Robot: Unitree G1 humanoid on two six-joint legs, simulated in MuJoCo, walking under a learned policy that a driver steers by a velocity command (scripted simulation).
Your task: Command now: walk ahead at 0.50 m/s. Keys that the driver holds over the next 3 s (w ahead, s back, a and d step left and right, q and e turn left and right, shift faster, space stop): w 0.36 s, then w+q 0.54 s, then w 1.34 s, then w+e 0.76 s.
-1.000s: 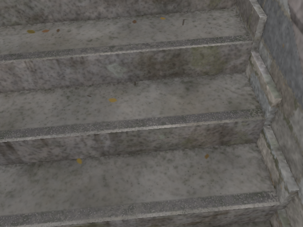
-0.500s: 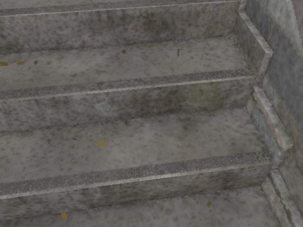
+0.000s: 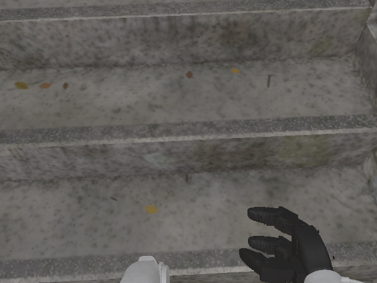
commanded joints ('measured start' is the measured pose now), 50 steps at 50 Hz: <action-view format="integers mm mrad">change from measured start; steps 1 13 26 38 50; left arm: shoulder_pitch -67 -235 -775 -292 36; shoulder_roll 289 105 63 -111 132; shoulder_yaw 74 14 -63 -65 -24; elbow -128 -299 -528 -97 15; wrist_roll -18 7 54 62 82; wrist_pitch -27 -10 112 -3 -43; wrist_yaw -34 -150 -180 -144 -187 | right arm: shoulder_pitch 373 242 617 389 -226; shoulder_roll -158 -169 -305 -47 -88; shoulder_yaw -73 -90 -53 -77 -15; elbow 54 410 535 435 138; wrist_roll -8 -97 -49 -30 -35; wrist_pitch -1 -85 -107 -56 56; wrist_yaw -8 101 155 92 107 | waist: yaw -233 76 -2 -127 -59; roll -169 38 264 84 -95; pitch -437 -75 -177 -133 -94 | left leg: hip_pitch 744 541 659 -33 124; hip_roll -136 26 171 -11 19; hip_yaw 21 -186 -212 -361 71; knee -337 -1132 -1308 500 68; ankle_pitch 8 170 1557 459 62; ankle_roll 66 -30 218 186 101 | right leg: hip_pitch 44 -1193 -786 -442 -344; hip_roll -205 116 104 -176 -239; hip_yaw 6 240 -160 200 -115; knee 450 1862 1431 329 -48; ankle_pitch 1622 319 -70 9 670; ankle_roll -144 -206 -93 -157 -226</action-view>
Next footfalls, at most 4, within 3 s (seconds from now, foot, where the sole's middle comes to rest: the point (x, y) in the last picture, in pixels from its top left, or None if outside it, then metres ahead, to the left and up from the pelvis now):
0.02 left None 0.18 0.11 -0.63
0.58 right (240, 219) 0.51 -0.08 -0.46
1.08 left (136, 110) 0.75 0.22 -0.29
1.60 right None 1.08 0.11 -0.12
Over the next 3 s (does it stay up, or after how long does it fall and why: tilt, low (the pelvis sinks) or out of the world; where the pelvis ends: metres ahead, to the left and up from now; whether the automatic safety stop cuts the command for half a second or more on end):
stays up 1.64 0.45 0.97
